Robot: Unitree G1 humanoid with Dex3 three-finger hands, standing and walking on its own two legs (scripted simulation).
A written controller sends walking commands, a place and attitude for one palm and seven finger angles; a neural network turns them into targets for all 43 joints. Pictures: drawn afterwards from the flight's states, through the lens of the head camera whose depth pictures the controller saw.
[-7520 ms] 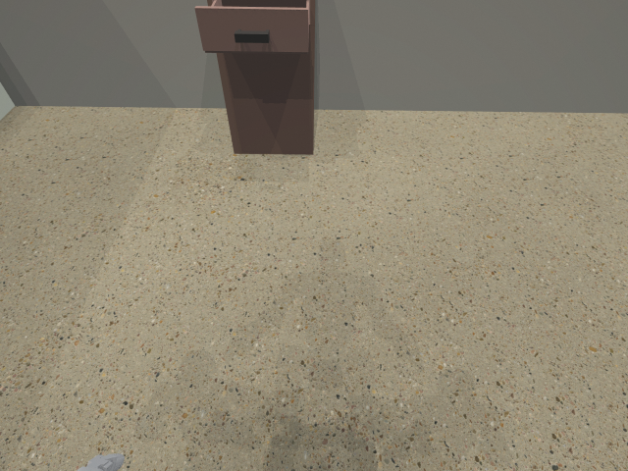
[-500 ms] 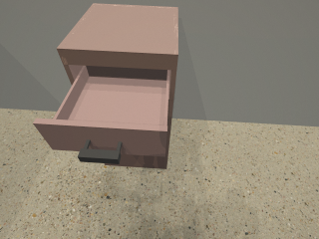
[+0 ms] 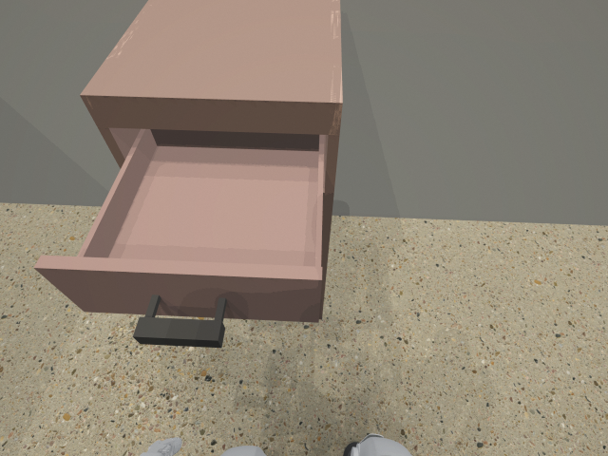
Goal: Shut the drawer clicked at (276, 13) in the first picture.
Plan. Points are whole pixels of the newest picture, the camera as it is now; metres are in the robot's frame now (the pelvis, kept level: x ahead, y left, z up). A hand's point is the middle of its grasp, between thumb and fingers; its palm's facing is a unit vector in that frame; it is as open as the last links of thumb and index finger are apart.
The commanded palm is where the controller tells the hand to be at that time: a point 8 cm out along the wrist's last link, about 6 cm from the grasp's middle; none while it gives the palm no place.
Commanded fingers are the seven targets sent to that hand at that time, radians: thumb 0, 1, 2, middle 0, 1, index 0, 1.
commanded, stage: come to a stop and stand still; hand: left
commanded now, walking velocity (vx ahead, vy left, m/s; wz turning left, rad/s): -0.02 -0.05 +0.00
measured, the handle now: (184, 317) +0.30 +0.18 -0.02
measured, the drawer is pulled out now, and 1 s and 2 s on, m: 0.29 0.29 0.29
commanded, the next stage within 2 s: look again from close up in 0.84 s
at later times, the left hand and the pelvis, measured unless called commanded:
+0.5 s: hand out of the picture -0.01 +0.19 -0.15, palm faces -0.06 -0.97 -0.22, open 7.4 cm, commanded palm none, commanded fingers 0.00 0.90 0.90 -0.20 -0.30 -0.20 -0.30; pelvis -0.02 +0.01 +0.02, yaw -4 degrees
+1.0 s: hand out of the picture -0.04 +0.15 -0.15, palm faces -0.04 -0.98 -0.17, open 7.4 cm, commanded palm none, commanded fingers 0.00 0.90 0.90 -0.20 -0.30 -0.20 -0.30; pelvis -0.03 +0.00 +0.02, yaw -4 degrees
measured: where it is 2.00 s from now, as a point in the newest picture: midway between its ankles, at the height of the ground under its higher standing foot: outside the picture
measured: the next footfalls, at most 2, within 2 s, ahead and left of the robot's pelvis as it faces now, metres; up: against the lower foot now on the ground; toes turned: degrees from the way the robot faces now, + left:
left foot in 0.08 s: +0.03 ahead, +0.12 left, +0.00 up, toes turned +0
right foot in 0.36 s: +0.02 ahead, -0.07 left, +0.00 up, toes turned -5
